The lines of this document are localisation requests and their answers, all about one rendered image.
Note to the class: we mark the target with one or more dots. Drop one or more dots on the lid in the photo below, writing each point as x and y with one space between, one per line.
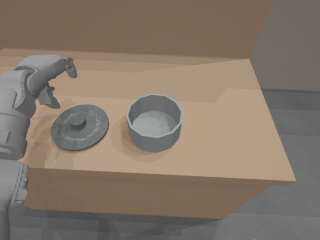
72 139

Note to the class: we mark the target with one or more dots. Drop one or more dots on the table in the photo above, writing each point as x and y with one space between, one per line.
195 52

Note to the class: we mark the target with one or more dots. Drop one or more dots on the left robot forearm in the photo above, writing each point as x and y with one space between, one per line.
19 89

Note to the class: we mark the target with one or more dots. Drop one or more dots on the pot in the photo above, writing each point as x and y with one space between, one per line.
154 122

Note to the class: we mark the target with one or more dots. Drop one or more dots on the left robot upper arm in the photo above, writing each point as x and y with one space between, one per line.
13 191

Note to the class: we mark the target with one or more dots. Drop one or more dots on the knob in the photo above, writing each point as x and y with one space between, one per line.
78 121

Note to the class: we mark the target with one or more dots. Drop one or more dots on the robot left hand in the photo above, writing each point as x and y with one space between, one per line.
51 65

